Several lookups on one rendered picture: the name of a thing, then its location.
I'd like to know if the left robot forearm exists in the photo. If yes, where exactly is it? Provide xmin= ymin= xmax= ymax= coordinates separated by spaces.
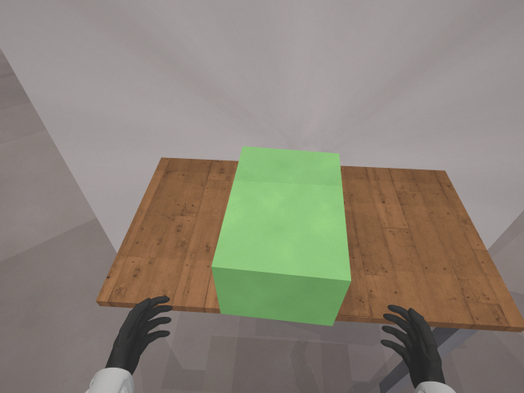
xmin=84 ymin=368 xmax=134 ymax=393

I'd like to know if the table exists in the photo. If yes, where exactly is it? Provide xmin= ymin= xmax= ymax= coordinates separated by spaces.
xmin=96 ymin=157 xmax=524 ymax=393

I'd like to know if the left robot hand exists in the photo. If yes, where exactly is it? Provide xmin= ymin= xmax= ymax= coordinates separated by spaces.
xmin=105 ymin=296 xmax=172 ymax=375

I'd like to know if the right robot hand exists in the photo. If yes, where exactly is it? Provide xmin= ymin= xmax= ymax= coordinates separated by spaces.
xmin=381 ymin=305 xmax=445 ymax=389

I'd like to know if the carton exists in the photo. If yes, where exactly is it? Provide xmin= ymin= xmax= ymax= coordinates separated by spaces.
xmin=211 ymin=147 xmax=351 ymax=326

